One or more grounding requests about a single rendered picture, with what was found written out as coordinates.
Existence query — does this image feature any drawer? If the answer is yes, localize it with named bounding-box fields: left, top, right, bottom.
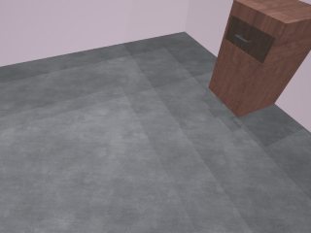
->
left=225, top=15, right=276, bottom=64

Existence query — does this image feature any handle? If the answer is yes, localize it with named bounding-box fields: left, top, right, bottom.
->
left=233, top=35, right=252, bottom=46

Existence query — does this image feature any cabinet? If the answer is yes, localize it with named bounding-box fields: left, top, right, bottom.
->
left=208, top=0, right=311, bottom=117

